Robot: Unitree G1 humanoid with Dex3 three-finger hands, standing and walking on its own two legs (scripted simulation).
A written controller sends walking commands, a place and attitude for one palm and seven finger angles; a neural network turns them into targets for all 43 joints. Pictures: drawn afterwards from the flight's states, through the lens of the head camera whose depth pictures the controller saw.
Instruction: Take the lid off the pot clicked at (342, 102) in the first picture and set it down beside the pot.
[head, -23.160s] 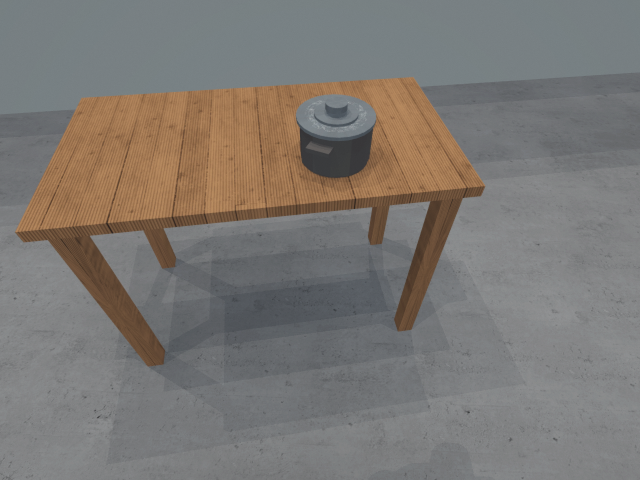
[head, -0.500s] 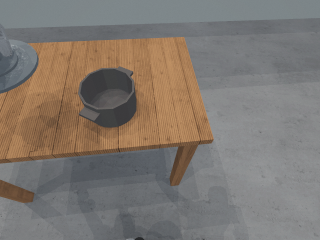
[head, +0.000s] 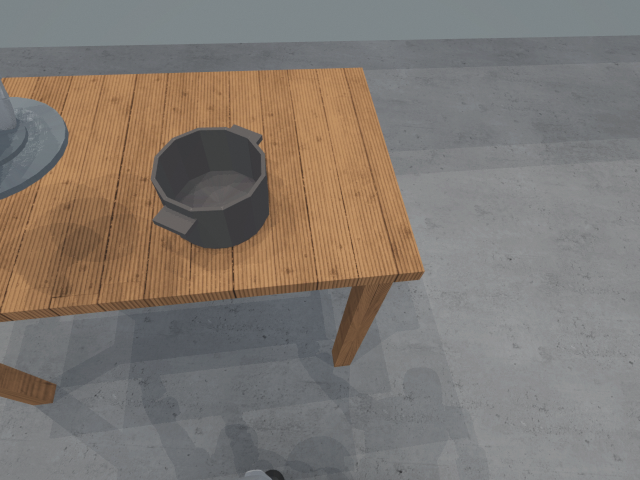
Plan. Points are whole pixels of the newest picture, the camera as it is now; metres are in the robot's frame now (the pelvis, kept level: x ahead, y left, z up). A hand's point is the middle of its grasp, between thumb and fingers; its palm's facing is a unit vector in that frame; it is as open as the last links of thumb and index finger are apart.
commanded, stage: lower the lid onto the table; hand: left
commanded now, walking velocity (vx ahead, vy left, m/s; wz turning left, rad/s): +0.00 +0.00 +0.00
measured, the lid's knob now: out of the picture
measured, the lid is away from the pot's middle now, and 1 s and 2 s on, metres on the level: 0.24 0.23 0.24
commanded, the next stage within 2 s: none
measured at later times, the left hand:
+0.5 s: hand out of the picture +0.47 +0.36 +0.13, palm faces -0.46 -0.10 -0.88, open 7.4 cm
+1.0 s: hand out of the picture +0.47 +0.35 +0.11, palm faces -0.45 -0.11 -0.88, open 7.4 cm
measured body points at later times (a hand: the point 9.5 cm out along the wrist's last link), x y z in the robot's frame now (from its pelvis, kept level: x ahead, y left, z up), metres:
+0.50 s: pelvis +0.00 +0.01 +0.00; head +0.10 +0.03 +0.43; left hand +0.49 +0.36 +0.18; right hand -0.01 -0.28 -0.12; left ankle +0.02 +0.08 -0.73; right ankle -0.04 -0.15 -0.73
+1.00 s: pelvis +0.00 +0.01 -0.01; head +0.10 +0.03 +0.43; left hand +0.49 +0.36 +0.16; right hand -0.02 -0.28 -0.12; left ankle +0.02 +0.08 -0.73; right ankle -0.04 -0.15 -0.73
